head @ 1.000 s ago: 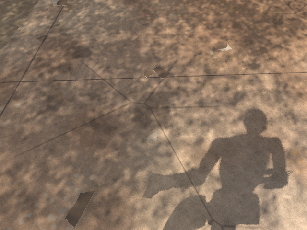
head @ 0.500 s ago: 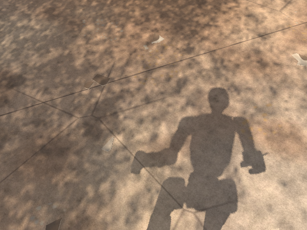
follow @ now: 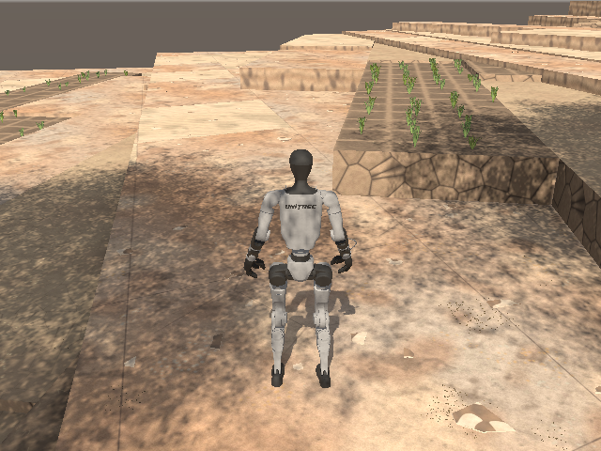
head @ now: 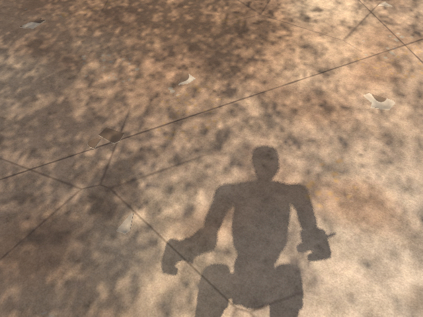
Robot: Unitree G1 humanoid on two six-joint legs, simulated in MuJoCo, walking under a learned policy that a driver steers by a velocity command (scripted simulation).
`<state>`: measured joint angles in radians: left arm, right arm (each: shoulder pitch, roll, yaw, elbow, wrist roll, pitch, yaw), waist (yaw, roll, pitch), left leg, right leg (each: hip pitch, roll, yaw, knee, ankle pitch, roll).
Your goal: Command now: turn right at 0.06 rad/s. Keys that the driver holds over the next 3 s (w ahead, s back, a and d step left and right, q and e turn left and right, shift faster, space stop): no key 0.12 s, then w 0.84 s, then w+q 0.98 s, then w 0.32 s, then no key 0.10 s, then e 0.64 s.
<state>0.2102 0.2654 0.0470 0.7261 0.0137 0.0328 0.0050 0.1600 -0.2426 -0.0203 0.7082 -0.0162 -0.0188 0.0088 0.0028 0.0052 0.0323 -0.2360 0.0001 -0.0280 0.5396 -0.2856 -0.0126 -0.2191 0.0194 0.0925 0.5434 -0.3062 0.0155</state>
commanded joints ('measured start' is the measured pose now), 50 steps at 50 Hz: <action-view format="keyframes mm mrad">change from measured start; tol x32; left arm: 1 -26 106 22 -60 1 -24 7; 50 50 142 36 -8 -11 -153 -25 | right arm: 1 -17 -112 -31 -65 2 -8 -7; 39 435 -18 -3 27 28 -58 -22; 50 89 -110 -33 -15 21 -46 -14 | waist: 1 -12 -51 -45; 16 -18 -176 84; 20 -123 290 39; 37 109 97 -124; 39 68 -345 -411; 50 -13 -51 16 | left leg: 1 34 41 -33 -59 133 24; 17 -25 -7 14 13 -143 112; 21 395 379 -679 -293 5 341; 33 155 231 -128 -399 290 181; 37 139 172 -31 13 743 110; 39 -362 -68 -52 680 -269 28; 40 -482 -17 -126 786 -260 37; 50 -455 159 -51 435 201 -7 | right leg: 1 -33 -58 65 -99 149 -31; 16 -100 -213 347 -253 -448 -203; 23 -762 -64 -15 648 -163 -53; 37 137 14 -148 -4 239 -124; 39 622 -416 639 -192 -148 -347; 50 21 -228 80 -452 210 -272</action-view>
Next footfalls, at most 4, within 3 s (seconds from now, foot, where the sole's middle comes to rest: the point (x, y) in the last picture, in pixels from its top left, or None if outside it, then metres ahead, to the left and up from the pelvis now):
0.76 right None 0.37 -0.13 -0.77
1.30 left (184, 271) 0.66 0.13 -0.77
1.80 right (217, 194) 0.98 0.02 -0.77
2.30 left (124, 177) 1.07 0.39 -0.77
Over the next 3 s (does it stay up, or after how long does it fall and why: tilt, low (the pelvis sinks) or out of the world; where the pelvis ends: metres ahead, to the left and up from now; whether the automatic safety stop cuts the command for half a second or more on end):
stays up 1.14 0.28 0.01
